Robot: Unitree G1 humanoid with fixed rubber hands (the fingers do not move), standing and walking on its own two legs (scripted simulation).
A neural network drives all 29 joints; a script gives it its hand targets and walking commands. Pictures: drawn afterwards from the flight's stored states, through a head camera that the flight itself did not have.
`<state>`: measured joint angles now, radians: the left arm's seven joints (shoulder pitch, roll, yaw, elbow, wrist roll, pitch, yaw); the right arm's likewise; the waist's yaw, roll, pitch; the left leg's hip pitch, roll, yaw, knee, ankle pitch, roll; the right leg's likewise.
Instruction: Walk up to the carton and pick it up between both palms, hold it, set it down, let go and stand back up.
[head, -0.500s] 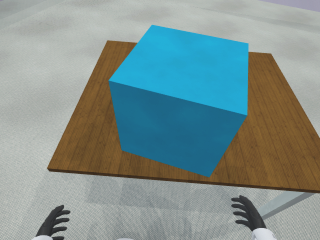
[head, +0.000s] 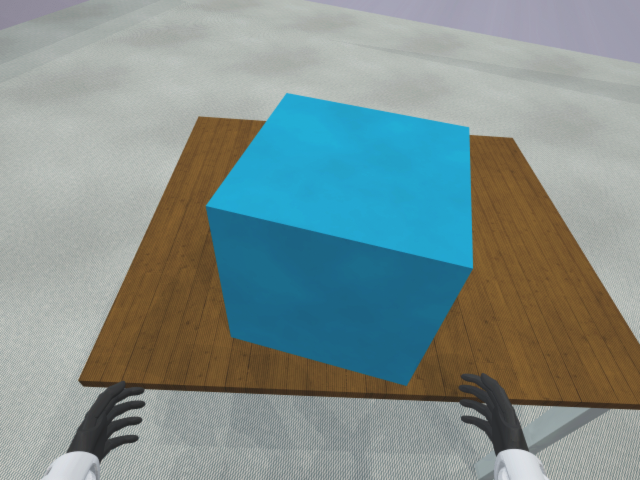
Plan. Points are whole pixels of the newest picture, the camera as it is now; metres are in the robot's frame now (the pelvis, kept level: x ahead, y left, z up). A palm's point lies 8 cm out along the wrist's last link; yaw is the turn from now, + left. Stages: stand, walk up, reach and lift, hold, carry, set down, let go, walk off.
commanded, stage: reach and lift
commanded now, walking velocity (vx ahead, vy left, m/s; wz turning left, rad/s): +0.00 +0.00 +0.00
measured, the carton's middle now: (345, 236) +0.47 -0.02 +0.03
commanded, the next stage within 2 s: none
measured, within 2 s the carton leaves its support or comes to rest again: neither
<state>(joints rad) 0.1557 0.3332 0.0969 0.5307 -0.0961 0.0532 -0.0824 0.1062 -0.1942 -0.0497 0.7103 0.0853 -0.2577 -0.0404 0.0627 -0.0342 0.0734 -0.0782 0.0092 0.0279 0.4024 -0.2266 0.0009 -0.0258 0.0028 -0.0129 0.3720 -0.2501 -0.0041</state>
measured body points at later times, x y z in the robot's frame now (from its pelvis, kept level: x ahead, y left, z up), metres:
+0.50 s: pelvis +0.00 +0.02 +0.00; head +0.00 +0.04 +0.45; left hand +0.20 +0.30 -0.02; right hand +0.19 -0.23 -0.02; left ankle +0.00 +0.11 -0.74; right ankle -0.02 -0.12 -0.74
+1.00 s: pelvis -0.02 +0.04 +0.00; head -0.03 +0.06 +0.45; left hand +0.25 +0.30 +0.02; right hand +0.22 -0.21 +0.02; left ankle +0.00 +0.11 -0.74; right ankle -0.02 -0.12 -0.74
